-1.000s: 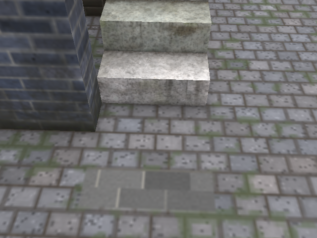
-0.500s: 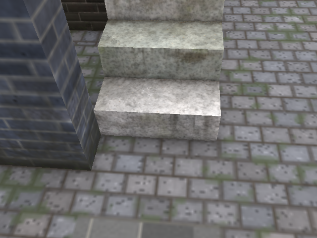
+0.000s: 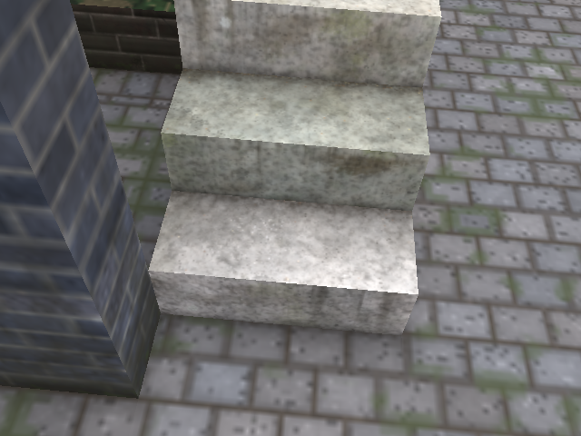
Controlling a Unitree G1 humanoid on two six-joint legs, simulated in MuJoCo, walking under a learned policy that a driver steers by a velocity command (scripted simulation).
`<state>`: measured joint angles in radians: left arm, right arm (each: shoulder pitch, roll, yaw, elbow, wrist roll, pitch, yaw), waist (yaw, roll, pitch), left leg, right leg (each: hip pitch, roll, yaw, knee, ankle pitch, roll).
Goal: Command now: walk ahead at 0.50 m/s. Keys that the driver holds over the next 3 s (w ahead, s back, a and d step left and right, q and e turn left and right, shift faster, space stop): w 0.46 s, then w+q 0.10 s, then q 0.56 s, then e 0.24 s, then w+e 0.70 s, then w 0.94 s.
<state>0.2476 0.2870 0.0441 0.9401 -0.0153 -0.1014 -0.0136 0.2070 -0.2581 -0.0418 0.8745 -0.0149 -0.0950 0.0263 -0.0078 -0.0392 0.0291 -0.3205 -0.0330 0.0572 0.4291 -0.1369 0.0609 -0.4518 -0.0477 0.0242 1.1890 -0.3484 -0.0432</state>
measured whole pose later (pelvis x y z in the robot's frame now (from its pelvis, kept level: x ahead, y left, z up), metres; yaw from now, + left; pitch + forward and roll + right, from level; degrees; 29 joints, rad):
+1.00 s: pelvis +0.44 -0.06 -0.01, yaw +14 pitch +3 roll -1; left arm 0.11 0.27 0.04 0.78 0.00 -0.02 0.03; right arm 0.15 -0.26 -0.07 0.78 -0.01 -0.04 -0.01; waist -0.02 -0.02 0.03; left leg -0.44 -0.08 0.01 0.57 -0.17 0.09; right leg -0.51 0.03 0.03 1.33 -0.50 0.04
